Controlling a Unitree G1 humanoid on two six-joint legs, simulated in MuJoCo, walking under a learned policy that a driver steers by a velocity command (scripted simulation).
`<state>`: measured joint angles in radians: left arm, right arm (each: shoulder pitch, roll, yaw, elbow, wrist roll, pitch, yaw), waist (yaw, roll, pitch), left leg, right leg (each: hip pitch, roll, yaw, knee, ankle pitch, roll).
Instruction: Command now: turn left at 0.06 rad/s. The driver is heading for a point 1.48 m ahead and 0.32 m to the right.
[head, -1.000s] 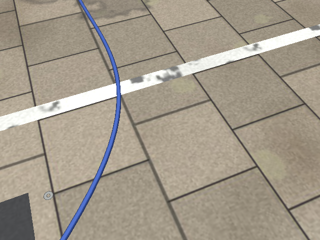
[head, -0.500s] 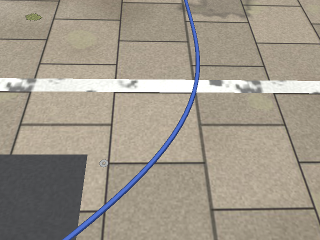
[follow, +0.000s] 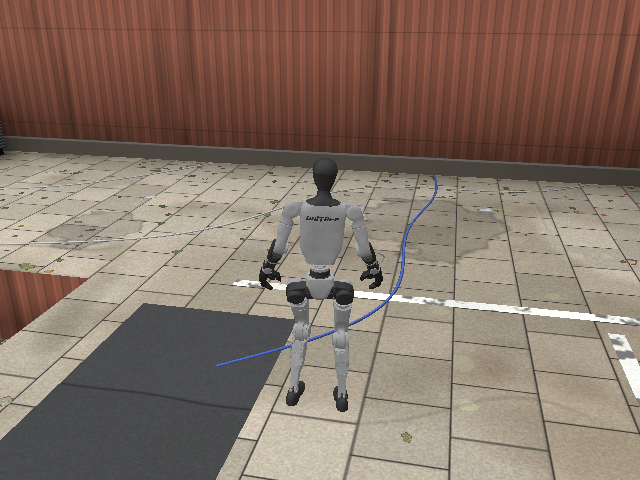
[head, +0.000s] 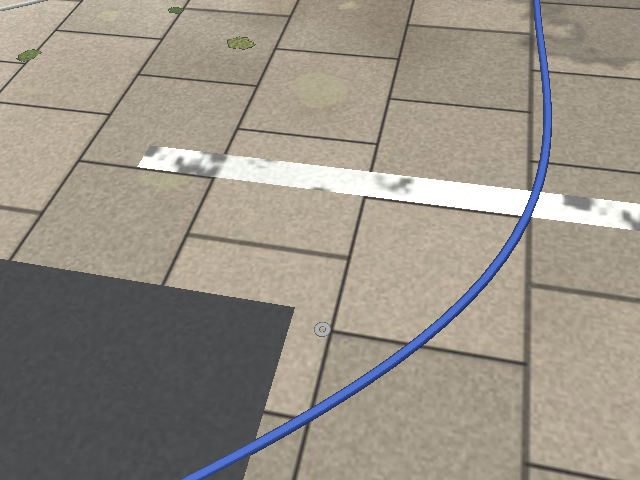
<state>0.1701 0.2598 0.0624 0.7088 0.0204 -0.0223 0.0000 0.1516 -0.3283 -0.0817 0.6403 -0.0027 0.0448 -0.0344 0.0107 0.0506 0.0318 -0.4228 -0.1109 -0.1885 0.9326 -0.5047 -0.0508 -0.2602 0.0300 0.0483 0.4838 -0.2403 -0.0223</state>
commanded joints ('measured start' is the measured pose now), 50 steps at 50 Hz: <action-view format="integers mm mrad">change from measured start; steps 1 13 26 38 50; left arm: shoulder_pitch -128 -32 80 -11 20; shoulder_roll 87 161 176 186 149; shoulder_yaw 1 40 59 27 1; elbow -75 -102 -130 -177 -99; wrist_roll -20 -41 -37 -20 15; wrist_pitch -14 20 74 32 9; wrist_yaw -4 14 -15 31 16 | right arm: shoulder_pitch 54 37 31 -8 2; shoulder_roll -32 -109 -115 -60 -173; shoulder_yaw -13 -44 -38 -18 -21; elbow -21 3 45 37 38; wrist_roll -14 -25 31 4 19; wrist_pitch -6 -36 -45 -37 -57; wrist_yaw -1 -1 6 -6 20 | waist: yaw -59 -32 15 -7 37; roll -187 183 27 -166 91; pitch -55 -86 -103 -120 -55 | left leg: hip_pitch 19 365 201 -115 165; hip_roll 100 432 333 128 240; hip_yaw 45 -159 199 114 -17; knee -22 -605 -331 39 -492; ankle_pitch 39 605 528 180 527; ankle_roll -62 280 133 -51 121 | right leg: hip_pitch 52 -255 117 136 33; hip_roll -207 20 -1 -208 -6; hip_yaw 237 20 -92 259 16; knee -165 345 -36 -156 15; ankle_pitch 275 -291 122 261 -13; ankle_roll -157 39 -2 -202 -17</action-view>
